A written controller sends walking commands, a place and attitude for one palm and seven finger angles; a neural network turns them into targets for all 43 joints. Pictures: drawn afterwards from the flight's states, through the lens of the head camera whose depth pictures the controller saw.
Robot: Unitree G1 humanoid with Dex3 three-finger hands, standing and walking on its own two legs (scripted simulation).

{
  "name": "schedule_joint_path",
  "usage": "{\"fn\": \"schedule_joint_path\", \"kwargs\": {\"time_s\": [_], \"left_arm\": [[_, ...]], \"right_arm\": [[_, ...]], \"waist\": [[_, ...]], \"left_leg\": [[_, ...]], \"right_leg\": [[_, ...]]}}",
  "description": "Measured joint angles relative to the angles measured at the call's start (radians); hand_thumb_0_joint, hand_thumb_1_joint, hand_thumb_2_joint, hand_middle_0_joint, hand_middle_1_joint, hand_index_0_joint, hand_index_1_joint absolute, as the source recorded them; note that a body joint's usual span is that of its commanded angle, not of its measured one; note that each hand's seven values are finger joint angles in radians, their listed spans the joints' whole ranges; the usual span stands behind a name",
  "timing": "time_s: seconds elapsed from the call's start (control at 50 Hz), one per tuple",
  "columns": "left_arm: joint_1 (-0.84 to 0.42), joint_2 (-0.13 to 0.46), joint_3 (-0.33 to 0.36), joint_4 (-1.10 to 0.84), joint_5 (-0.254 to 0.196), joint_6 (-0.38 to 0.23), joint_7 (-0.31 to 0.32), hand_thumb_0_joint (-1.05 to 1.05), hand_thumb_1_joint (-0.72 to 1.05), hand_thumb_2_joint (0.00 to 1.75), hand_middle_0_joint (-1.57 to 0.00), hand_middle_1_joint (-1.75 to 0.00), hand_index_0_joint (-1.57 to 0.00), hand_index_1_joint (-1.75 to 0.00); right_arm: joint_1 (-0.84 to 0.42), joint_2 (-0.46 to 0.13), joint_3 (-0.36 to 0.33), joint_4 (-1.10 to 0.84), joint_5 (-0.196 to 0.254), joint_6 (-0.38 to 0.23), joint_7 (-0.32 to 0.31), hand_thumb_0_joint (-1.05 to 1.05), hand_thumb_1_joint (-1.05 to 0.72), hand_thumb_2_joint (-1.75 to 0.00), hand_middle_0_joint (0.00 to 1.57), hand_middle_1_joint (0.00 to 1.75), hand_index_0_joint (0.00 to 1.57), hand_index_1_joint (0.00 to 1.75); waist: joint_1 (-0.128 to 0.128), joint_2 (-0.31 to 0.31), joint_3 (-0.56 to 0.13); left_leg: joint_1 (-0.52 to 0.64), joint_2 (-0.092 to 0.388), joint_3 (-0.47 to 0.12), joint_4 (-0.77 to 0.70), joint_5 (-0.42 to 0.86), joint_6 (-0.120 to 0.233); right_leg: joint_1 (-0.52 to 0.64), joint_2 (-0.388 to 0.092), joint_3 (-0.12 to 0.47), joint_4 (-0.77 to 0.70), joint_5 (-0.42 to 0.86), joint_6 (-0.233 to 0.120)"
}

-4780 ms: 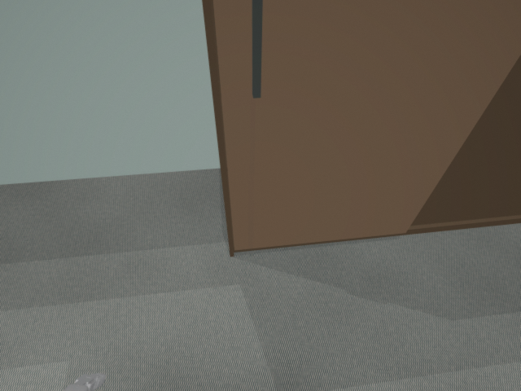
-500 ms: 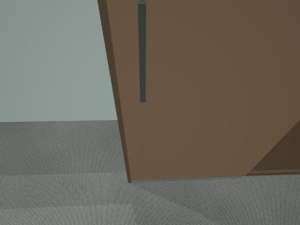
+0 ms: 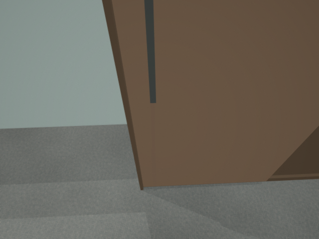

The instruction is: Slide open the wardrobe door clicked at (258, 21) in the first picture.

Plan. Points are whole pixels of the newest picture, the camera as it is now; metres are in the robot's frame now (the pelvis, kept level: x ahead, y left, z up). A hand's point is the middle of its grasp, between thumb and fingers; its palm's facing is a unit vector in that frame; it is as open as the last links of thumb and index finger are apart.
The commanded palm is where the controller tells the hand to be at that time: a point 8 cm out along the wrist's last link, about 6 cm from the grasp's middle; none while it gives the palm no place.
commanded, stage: come to a stop and stand still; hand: left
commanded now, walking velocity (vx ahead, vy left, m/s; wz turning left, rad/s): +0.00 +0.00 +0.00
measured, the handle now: (151, 54) +0.52 +0.05 +0.21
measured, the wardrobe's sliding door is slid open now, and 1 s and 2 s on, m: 0.00 0.00 0.00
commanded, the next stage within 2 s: look again from close up in 0.02 s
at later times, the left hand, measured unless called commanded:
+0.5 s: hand out of the picture +0.05 +0.17 -0.17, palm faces -0.01 -0.98 -0.19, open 7.4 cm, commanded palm none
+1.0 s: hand out of the picture +0.05 +0.18 -0.17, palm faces -0.02 -0.97 -0.22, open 7.4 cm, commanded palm +0.13 +0.23 -0.06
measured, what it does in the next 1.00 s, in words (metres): stands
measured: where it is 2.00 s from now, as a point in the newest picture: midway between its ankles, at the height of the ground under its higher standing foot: outside the picture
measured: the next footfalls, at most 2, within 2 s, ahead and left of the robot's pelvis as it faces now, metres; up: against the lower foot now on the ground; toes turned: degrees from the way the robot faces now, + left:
none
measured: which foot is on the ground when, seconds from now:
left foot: down 0.00-1.00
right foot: down 0.00-1.00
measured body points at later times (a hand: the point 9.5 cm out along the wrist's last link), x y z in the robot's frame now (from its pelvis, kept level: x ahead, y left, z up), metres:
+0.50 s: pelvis +0.02 -0.01 +0.01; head +0.03 +0.01 +0.46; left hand +0.05 +0.22 -0.15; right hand +0.07 -0.25 -0.14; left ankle +0.04 +0.06 -0.73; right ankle -0.01 -0.13 -0.73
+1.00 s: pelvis +0.03 -0.01 +0.01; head +0.04 +0.00 +0.46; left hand +0.05 +0.23 -0.15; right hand +0.06 -0.25 -0.14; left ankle +0.04 +0.06 -0.73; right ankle -0.01 -0.13 -0.73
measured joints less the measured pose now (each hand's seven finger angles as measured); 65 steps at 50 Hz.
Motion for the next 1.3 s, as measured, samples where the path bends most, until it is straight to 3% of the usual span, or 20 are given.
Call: {"fn": "schedule_joint_path", "kwargs": {"time_s": [0.12,0.48,1.0,1.04,1.08,1.14,1.18,1.24,1.26,1.3], "left_arm": [[-0.008,0.011,0.001,-0.018,0.0,-0.003,-0.001,0.0,0.91,0.9,-0.2,-0.29,-0.2,-0.3],[-0.08,0.059,0.001,-0.027,-0.001,0.005,-0.011,0.0,0.91,0.9,-0.2,-0.29,-0.2,-0.3],[-0.09,0.081,0.003,0.003,0.001,0.006,-0.005,0.0,0.91,0.9,-0.2,-0.29,-0.2,-0.3],[0.01,0.072,0.064,-0.369,-0.061,0.109,0.001,0.01,0.9,0.9,-0.21,-0.3,-0.2,-0.3],[0.083,0.08,0.077,-0.706,-0.107,0.056,0.033,0.01,0.9,0.89,-0.21,-0.3,-0.2,-0.31],[0.043,0.077,0.121,-0.937,-0.164,-0.085,0.014,0.01,0.87,0.88,-0.21,-0.32,-0.2,-0.33],[-0.01,0.071,0.169,-0.953,-0.206,-0.224,-0.057,0.01,0.84,0.87,-0.21,-0.34,-0.2,-0.35],[-0.049,0.088,0.224,-0.919,-0.282,-0.434,-0.226,0.0,0.79,0.85,-0.21,-0.37,-0.21,-0.38],[-0.05,0.096,0.235,-0.907,-0.3,-0.466,-0.283,0.0,0.77,0.84,-0.21,-0.39,-0.21,-0.39],[-0.027,0.108,0.248,-0.902,-0.328,-0.451,-0.367,0.0,0.73,0.82,-0.22,-0.41,-0.21,-0.42]], "right_arm": [[-0.025,-0.031,-0.002,0.003,0.005,-0.014,-0.005,0.02,-0.93,-0.9,0.2,0.3,0.2,0.3],[-0.115,-0.05,0.004,0.015,0.01,-0.029,-0.007,0.0,-0.91,-0.9,0.19,0.3,0.2,0.3],[-0.123,-0.06,0.005,0.049,0.014,-0.022,-0.006,0.0,-0.9,-0.9,0.2,0.3,0.2,0.3],[-0.069,-0.061,0.004,-0.063,0.041,-0.063,-0.02,0.01,-0.9,-0.9,0.2,0.3,0.2,0.3],[-0.023,-0.057,0.003,-0.15,0.049,-0.153,-0.036,0.01,-0.9,-0.9,0.2,0.3,0.2,0.3],[-0.017,-0.065,-0.01,-0.254,0.045,-0.221,-0.03,0.01,-0.9,-0.9,0.2,0.3,0.2,0.3],[-0.05,-0.079,-0.015,-0.299,0.037,-0.226,-0.017,0.01,-0.9,-0.9,0.2,0.3,0.2,0.3],[-0.113,-0.085,-0.024,-0.367,0.04,-0.224,0.003,0.01,-0.9,-0.9,0.2,0.3,0.2,0.3],[-0.13,-0.089,-0.029,-0.396,0.044,-0.221,0.007,0.01,-0.9,-0.9,0.2,0.3,0.2,0.3],[-0.15,-0.103,-0.036,-0.458,0.056,-0.213,0.005,0.01,-0.9,-0.9,0.2,0.3,0.2,0.3]], "waist": [[0.016,-0.008,-0.015],[0.022,-0.06,0.008],[0.022,-0.051,0.02],[0.021,-0.056,0.031],[0.029,-0.072,0.021],[0.0,-0.061,-0.013],[-0.011,-0.036,-0.061],[-0.012,-0.039,-0.12],[-0.009,-0.042,-0.125],[0.001,-0.044,-0.127]], "left_leg": [[0.031,-0.007,0.01,-0.032,0.002,0.001],[0.083,0.004,0.007,-0.082,0.005,-0.013],[0.111,0.004,0.007,-0.117,0.014,-0.017],[0.093,-0.003,-0.001,-0.095,0.008,-0.021],[0.083,-0.023,0.0,-0.095,0.014,-0.025],[0.0,-0.041,-0.026,-0.009,-0.005,-0.024],[-0.099,-0.022,-0.033,0.09,-0.042,-0.03],[-0.262,0.011,-0.027,0.253,-0.105,-0.039],[-0.3,0.02,-0.027,0.3,-0.123,-0.038],[-0.352,0.032,-0.034,0.366,-0.141,-0.05]], "right_leg": [[0.02,-0.006,0.012,-0.016,-0.002,0.009],[0.08,0.009,0.012,-0.087,0.013,0.002],[0.111,0.011,0.012,-0.128,0.024,0.003],[0.084,0.004,0.005,-0.083,0.01,-0.003],[0.028,-0.012,0.013,0.013,-0.02,-0.015],[-0.047,-0.016,-0.001,0.074,-0.055,-0.019],[-0.13,-0.002,-0.011,0.137,-0.066,-0.024],[-0.287,0.022,-0.009,0.279,-0.111,-0.042],[-0.325,0.029,-0.01,0.321,-0.126,-0.05],[-0.372,0.039,-0.017,0.382,-0.152,-0.059]]}}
